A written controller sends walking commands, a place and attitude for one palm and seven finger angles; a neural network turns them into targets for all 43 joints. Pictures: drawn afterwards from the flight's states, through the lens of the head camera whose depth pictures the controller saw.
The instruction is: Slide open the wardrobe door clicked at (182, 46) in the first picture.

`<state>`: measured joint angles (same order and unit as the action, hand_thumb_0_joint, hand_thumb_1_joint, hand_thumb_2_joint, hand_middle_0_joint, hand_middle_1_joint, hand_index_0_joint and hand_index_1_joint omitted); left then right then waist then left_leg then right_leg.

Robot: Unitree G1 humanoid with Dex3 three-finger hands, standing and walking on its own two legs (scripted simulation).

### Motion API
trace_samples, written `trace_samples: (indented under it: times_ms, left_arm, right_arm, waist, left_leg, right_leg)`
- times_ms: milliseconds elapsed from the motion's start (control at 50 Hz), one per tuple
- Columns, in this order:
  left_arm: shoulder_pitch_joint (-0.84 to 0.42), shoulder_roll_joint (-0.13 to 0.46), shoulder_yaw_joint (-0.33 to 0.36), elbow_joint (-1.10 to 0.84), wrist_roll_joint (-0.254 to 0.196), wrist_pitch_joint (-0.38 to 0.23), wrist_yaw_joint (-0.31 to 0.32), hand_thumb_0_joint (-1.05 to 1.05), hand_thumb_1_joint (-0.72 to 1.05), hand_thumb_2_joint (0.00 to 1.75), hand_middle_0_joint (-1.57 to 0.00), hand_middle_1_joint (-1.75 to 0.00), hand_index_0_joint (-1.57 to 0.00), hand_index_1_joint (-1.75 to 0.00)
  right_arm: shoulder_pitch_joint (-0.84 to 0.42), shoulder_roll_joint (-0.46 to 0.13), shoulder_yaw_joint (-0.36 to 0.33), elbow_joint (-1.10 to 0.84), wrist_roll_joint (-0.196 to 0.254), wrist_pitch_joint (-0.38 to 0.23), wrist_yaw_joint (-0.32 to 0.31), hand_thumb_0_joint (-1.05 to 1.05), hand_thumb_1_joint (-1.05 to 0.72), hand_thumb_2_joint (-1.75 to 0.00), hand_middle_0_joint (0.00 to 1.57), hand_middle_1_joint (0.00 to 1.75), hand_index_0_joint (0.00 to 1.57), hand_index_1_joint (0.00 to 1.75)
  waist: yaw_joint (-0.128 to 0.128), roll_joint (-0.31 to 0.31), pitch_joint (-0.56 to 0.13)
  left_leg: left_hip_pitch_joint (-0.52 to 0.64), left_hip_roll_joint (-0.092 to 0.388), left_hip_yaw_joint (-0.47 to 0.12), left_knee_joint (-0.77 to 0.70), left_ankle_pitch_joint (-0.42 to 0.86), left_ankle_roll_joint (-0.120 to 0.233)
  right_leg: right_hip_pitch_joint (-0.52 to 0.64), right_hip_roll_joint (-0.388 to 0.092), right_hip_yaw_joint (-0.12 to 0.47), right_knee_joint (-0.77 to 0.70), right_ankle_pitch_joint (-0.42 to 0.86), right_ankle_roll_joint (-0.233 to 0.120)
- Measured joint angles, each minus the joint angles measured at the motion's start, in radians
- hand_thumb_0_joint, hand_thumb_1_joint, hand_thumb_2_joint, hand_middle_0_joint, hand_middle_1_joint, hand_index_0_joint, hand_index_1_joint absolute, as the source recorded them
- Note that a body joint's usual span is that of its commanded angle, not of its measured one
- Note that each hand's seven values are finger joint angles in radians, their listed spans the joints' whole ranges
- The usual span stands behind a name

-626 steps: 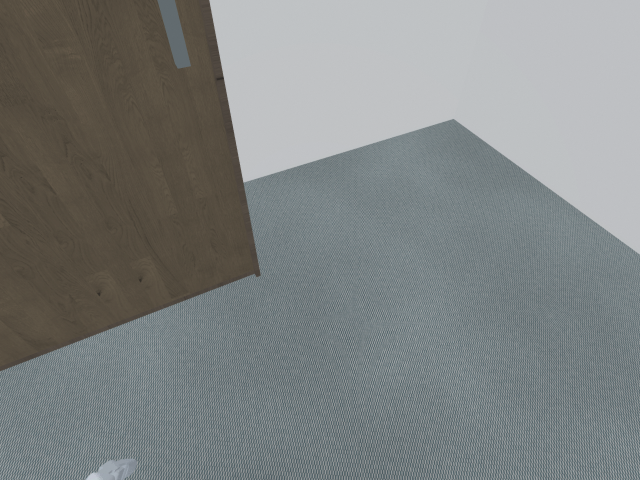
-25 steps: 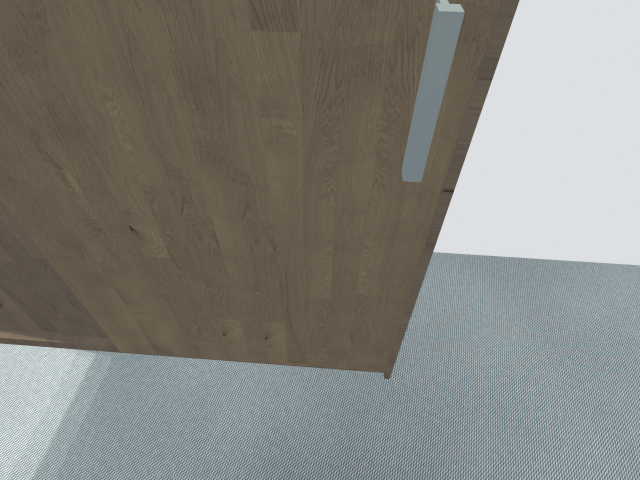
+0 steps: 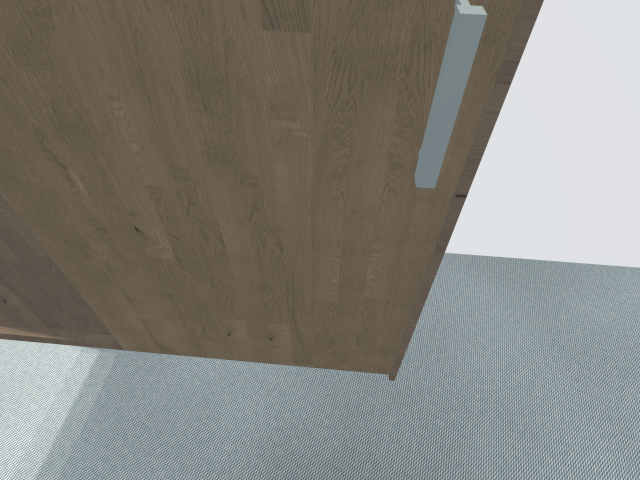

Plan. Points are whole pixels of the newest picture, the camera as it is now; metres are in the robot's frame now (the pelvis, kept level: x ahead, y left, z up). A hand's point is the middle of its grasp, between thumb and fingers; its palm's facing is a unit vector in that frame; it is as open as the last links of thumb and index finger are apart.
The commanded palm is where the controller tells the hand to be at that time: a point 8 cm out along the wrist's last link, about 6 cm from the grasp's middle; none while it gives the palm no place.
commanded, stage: look again from close up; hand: right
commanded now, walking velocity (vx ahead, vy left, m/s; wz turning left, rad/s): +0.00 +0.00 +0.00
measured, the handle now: (441, 101) +0.54 -0.12 +0.22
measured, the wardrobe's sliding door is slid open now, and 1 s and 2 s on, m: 0.00 0.00 0.00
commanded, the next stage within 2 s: raise the hand with hooked fingers in 0.52 s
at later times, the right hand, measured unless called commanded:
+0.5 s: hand out of the picture +0.00 -0.17 -0.18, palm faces +0.01 +0.98 -0.18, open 7.4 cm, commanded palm none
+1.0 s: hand (488, 441) +0.19 -0.18 +0.00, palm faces +0.02 +1.00 +0.00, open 8.4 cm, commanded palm +0.14 -0.25 +0.01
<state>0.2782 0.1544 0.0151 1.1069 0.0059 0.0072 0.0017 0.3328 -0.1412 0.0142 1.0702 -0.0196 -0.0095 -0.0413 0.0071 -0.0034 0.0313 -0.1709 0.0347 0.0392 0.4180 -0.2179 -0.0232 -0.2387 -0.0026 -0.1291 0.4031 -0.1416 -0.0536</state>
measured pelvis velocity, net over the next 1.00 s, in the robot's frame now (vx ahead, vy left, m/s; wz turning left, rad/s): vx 0.01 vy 0.02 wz -0.04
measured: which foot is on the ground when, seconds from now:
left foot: down 0.00-1.00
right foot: down 0.00-1.00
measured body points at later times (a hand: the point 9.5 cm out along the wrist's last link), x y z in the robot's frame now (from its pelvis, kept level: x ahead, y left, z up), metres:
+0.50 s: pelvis +0.01 +0.00 +0.00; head +0.02 -0.01 +0.45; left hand +0.01 +0.22 -0.16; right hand +0.00 -0.22 -0.16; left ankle +0.01 +0.13 -0.74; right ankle +0.05 -0.08 -0.74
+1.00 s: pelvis +0.01 +0.02 -0.05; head +0.01 +0.01 +0.40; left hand +0.24 +0.27 -0.07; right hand +0.18 -0.23 +0.00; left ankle +0.01 +0.13 -0.74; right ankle +0.05 -0.08 -0.74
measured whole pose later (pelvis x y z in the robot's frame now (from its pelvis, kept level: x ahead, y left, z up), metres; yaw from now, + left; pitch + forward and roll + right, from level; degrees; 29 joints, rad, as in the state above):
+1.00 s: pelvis +0.01 +0.02 -0.05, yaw -2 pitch +6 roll +0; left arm 0.15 0.26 0.05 0.51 -0.04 -0.21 0.01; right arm 0.46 -0.23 -0.18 0.04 0.28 -0.38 0.33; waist 0.00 0.03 -0.10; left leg -0.52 0.02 0.07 0.89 -0.46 0.01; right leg -0.61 -0.04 -0.08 0.87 -0.36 -0.03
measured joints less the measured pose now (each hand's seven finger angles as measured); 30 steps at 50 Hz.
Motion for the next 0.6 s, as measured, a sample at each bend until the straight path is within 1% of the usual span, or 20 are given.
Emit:
trace_samples:
  times_ms: [240,600]
  left_arm:
    - [0.003,-0.010,-0.002,0.007,0.000,-0.005,0.003,0.01,0.91,0.90,-0.20,-0.30,-0.20,-0.30]
    - [-0.005,-0.002,-0.002,0.010,0.000,-0.010,0.005,0.01,0.91,0.90,-0.20,-0.30,-0.20,-0.30]
  right_arm:
    - [-0.011,0.003,-0.002,0.001,0.002,-0.002,-0.001,0.00,-0.90,-0.90,0.20,0.29,0.20,0.30]
    - [-0.010,-0.006,-0.006,0.016,0.001,0.000,0.001,0.00,-0.90,-0.90,0.20,0.29,0.20,0.30]
  waist:
    - [0.002,0.007,0.003]
    - [-0.002,0.007,0.009]
  left_leg:
    - [0.012,-0.003,-0.003,-0.005,-0.006,0.001]
    - [0.025,0.004,-0.010,-0.015,-0.013,-0.006]
  right_leg:
    - [0.009,-0.004,-0.003,0.005,-0.013,0.002]
    - [0.025,0.005,-0.009,-0.009,-0.020,-0.003]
